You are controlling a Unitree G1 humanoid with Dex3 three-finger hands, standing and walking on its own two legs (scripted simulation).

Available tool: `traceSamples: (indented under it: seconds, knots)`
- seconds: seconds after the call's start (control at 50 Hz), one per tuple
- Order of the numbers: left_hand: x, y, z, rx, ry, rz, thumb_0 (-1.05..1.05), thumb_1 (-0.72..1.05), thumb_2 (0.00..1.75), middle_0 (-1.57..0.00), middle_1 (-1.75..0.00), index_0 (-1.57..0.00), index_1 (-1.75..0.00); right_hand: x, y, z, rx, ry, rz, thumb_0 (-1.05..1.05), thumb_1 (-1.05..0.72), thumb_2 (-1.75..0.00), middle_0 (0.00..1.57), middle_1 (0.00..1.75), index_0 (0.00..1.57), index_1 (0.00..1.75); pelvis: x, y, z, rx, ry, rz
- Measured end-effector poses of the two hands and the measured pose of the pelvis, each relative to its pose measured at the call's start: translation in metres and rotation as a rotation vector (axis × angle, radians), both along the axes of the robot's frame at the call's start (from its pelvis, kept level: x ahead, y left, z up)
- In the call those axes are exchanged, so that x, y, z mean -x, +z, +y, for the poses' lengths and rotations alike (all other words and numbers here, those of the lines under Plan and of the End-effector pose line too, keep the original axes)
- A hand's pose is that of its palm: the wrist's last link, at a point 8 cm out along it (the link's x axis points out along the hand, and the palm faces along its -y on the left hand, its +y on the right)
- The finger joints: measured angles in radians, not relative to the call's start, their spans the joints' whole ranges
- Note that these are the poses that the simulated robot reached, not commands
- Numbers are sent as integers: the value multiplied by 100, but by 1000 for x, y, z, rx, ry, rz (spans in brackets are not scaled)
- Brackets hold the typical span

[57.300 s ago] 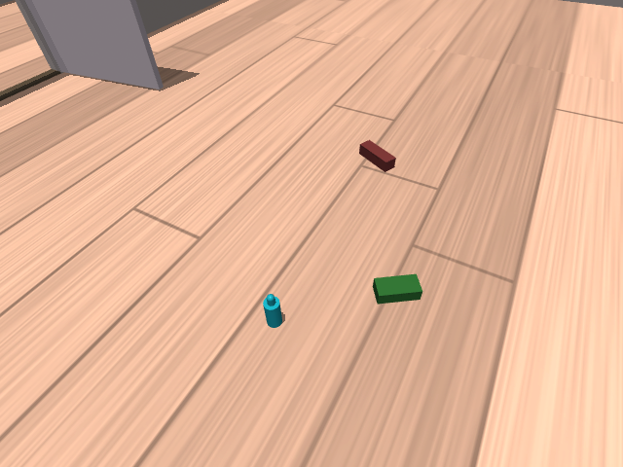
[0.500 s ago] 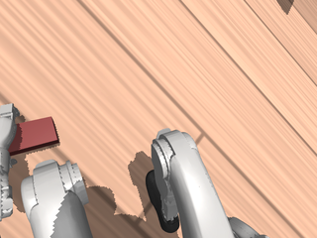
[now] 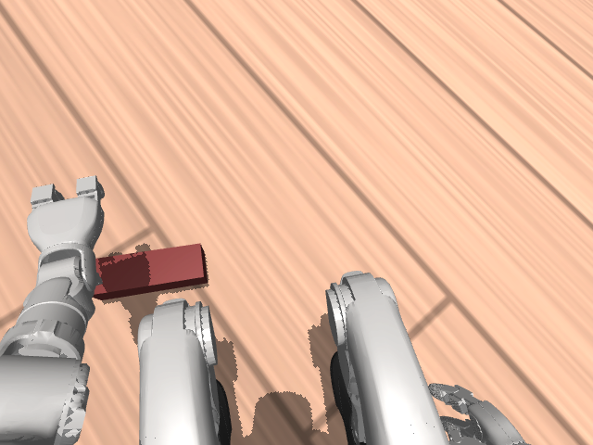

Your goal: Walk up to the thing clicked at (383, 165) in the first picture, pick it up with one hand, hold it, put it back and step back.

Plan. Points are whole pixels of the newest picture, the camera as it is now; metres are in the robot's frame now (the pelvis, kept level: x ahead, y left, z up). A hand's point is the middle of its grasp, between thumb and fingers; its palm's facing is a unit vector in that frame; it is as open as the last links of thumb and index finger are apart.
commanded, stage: withdraw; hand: left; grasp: from above
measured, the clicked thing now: (150, 271) +0.42 +0.25 -0.32
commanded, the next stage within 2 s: home in 0.44 s
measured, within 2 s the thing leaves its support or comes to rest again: neither
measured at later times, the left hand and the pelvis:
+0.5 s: hand (124, 274) +0.39 +0.26 -0.21, palm faces -0.37 -0.05 -0.93, open 14.0 cm; pelvis -0.02 -0.01 -0.03, yaw +2 degrees
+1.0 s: hand (72, 301) +0.32 +0.25 -0.02, palm faces -0.35 -0.55 -0.76, open 9.9 cm; pelvis +0.00 -0.01 +0.11, yaw +3 degrees
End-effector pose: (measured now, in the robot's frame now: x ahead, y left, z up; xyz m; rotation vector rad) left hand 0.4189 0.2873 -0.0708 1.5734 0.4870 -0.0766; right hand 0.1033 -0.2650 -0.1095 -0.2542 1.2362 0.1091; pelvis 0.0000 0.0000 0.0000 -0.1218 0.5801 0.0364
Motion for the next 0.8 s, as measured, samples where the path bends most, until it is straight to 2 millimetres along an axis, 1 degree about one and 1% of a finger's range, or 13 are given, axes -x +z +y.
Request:
traceSamples:
  seconds: [0.04,0.08,0.12,0.18,0.26,0.36,0.44,0.5,0.54,0.58,0.68,0.74,0.8]
  knots:
    - [6,12,-3,16,10,71,0,-51,101,-10,-101,-9,-102,-12,7,1,-4,2,-41,0,-91,-91,20,30,20,30,5,11,-2,-15,5,-8]
    - [13,18,-9,49,9,134,0,-51,102,-10,-101,-9,-102,-19,14,0,4,14,-70,0,-91,-91,20,30,20,30,9,20,-5,-26,10,-17]
    - [21,17,-17,90,-6,188,0,-51,102,-10,-101,-9,-103,-23,21,-3,24,31,-84,0,-91,-91,20,30,20,30,13,26,-9,-35,16,-27]
    - [32,6,-27,147,-53,235,0,-52,103,-10,-102,-9,-104,-22,28,-11,75,54,-78,0,-91,-91,20,30,20,30,17,28,-14,-41,20,-35]
    - [42,-18,-34,181,-159,222,0,-52,103,-11,-102,-10,-104,-12,28,-27,159,63,-36,0,-91,-91,20,30,20,30,19,17,-19,-44,23,-40]
    - [45,-53,-33,173,-241,171,0,-51,103,-11,-102,-10,-104,5,15,-41,250,64,20,0,-91,-91,20,30,20,30,19,-7,-20,-40,19,-59]
    - [39,-74,-30,145,-241,96,0,-51,103,-10,-102,-9,-103,22,2,-42,275,48,55,0,-91,-91,20,30,20,30,19,-24,-17,-31,15,-72]
    - [27,-78,-28,114,-211,16,0,-51,102,-9,-102,-9,-102,38,-9,-37,265,25,102,0,-91,-91,20,30,20,30,17,-31,-13,-25,17,-63]
    - [16,-75,-26,100,-176,-34,0,-51,101,-9,-101,-10,-101,47,-15,-31,243,6,134,0,-91,-90,20,30,20,30,15,-33,-11,-21,17,-46]
    - [4,-65,-24,77,-141,-70,0,-51,100,-9,-101,-10,-100,54,-18,-23,212,-15,154,0,-91,-90,20,30,20,30,12,-31,-9,-18,15,-27]
    - [-18,-28,-15,43,-42,-78,0,-44,96,-14,-92,-15,-92,58,-16,-4,125,-76,161,0,-90,-90,20,30,20,30,4,-15,-5,-9,8,17]
    - [-18,0,-7,75,41,-55,0,-34,94,-18,-84,-17,-84,55,-7,6,77,-106,152,0,-90,-90,20,30,20,30,1,3,-4,-11,10,31]
    - [-3,27,-1,131,109,-7,0,-20,93,-20,-75,-19,-75,45,10,13,41,-133,128,0,-90,-90,20,30,21,30,-2,27,-3,-17,14,35]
